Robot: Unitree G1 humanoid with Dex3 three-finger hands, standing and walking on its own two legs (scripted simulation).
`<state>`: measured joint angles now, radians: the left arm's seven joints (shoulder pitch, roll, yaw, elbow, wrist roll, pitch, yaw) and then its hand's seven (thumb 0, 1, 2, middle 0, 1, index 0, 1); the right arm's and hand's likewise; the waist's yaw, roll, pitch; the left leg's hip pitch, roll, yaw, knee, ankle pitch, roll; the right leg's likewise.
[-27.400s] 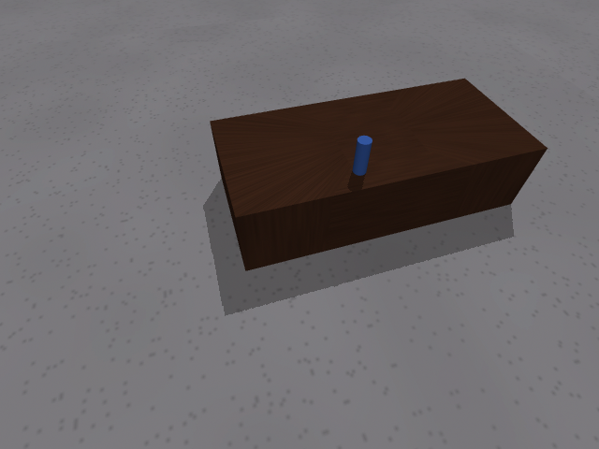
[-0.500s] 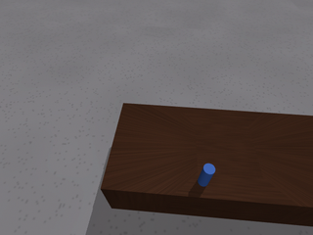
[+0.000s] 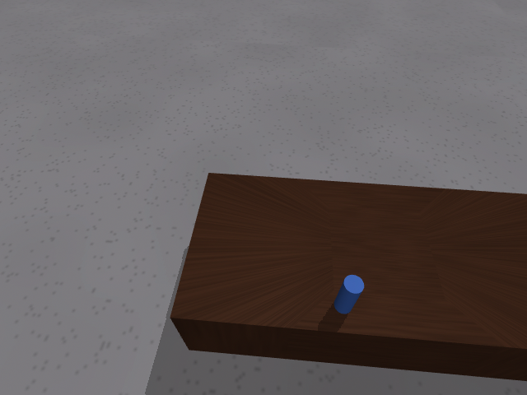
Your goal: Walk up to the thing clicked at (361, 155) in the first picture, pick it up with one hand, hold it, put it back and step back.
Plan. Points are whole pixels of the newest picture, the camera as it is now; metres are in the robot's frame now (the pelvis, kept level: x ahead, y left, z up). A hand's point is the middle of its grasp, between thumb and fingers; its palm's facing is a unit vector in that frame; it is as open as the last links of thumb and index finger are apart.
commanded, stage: stand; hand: right
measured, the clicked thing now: (348, 295) +0.42 -0.23 -0.38
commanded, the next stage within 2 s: step back in 0.84 s
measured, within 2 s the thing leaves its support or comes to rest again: neither
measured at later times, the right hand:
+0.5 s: hand out of the picture +0.05 -0.26 -0.16, palm faces -0.02 +0.94 -0.35, open 7.4 cm
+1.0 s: hand out of the picture +0.04 -0.26 -0.16, palm faces -0.02 +0.93 -0.38, open 7.4 cm
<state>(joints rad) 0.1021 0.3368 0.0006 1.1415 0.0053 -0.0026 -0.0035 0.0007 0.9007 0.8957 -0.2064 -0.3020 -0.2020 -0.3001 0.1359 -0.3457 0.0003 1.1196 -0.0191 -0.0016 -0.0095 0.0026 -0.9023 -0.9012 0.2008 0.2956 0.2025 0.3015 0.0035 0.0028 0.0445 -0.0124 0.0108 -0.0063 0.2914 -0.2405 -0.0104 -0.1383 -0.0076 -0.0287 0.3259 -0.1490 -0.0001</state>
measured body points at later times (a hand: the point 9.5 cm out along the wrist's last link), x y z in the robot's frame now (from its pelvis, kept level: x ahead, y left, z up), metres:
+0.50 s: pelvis -0.01 +0.00 +0.00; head -0.01 +0.00 +0.45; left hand +0.06 +0.29 -0.13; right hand +0.05 -0.31 -0.13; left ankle -0.05 +0.12 -0.75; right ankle +0.02 -0.12 -0.75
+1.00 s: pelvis -0.04 +0.01 -0.01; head +0.02 +0.01 +0.44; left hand +0.06 +0.31 -0.14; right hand +0.04 -0.31 -0.14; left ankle -0.06 +0.12 -0.73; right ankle +0.02 -0.12 -0.75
